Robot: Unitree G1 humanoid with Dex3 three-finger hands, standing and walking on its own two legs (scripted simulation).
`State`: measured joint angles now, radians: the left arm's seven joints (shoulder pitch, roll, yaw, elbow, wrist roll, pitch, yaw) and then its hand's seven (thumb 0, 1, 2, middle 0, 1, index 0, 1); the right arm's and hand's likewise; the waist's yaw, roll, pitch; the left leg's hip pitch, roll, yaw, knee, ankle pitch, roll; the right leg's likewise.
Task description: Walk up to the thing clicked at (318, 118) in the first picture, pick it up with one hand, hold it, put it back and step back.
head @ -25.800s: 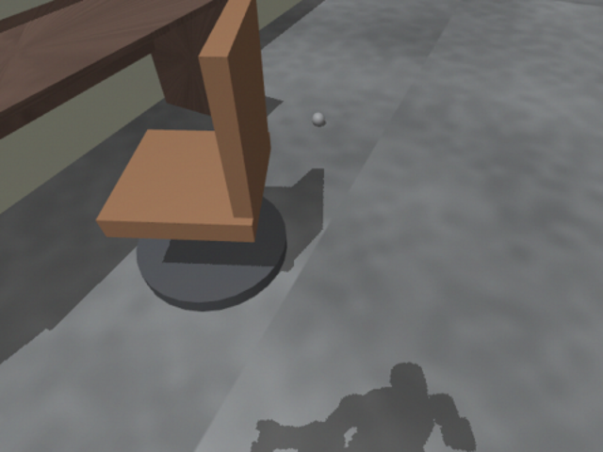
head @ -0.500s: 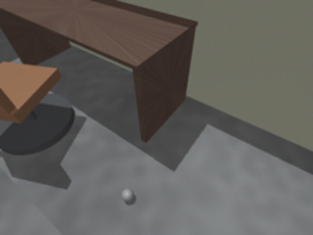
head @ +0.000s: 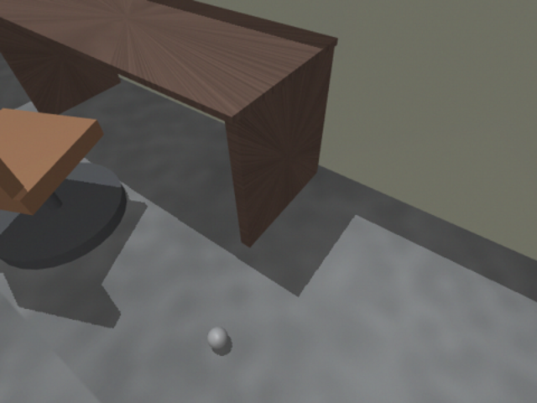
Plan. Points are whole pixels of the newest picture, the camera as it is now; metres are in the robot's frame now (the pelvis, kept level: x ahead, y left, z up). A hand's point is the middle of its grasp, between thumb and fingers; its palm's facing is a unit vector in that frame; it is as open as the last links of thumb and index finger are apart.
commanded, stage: stand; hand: left
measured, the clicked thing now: (217, 337) +0.46 +0.21 -0.75
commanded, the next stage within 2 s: none
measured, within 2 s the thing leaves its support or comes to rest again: neither
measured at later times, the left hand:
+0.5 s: hand out of the picture +0.07 +0.25 -0.16, palm faces -0.02 -0.94 -0.33, open 7.3 cm
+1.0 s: hand out of the picture +0.07 +0.25 -0.16, palm faces -0.03 -0.94 -0.34, open 7.3 cm
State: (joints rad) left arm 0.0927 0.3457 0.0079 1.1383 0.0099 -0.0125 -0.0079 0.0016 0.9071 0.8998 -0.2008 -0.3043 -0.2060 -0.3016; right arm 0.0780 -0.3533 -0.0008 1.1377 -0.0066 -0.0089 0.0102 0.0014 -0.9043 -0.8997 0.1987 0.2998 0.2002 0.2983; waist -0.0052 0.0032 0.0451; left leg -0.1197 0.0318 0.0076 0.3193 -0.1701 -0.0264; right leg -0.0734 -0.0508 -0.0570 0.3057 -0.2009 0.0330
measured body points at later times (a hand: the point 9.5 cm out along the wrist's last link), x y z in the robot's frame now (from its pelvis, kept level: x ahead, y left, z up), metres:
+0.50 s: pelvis +0.00 +0.00 +0.00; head +0.01 +0.00 +0.45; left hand +0.07 +0.30 -0.13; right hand +0.07 -0.30 -0.13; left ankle +0.00 +0.13 -0.75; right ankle -0.02 -0.14 -0.75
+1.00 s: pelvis +0.00 +0.00 +0.00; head +0.01 +0.00 +0.45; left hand +0.07 +0.30 -0.13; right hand +0.07 -0.30 -0.13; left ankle +0.00 +0.13 -0.75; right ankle -0.02 -0.14 -0.75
